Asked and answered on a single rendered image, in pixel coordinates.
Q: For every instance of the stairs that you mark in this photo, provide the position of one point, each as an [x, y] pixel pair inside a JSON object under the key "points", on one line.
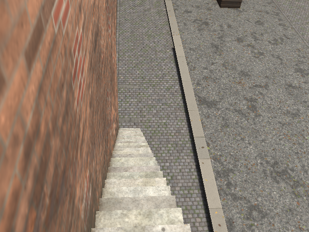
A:
{"points": [[135, 197]]}

